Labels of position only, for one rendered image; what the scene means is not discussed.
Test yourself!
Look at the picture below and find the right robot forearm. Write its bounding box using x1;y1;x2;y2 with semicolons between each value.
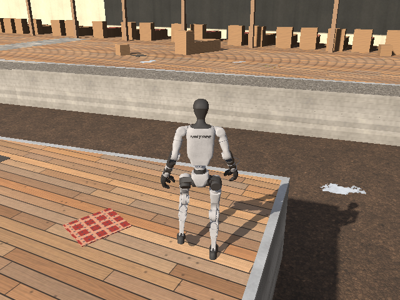
225;151;237;172

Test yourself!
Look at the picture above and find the robot left thigh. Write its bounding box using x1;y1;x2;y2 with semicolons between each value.
179;173;192;205

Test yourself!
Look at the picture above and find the left robot upper arm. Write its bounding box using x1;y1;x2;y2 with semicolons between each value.
170;126;188;161

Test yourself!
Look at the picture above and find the left robot hand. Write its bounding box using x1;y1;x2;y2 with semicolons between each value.
161;174;175;189

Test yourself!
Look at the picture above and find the left robot forearm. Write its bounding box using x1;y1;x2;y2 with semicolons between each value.
162;151;176;178

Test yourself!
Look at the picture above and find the right robot upper arm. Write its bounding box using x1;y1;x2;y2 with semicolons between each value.
214;126;232;160

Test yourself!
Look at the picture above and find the left robot shin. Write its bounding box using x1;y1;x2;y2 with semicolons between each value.
178;194;188;236

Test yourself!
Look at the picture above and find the right robot hand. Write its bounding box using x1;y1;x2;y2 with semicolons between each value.
224;169;238;181

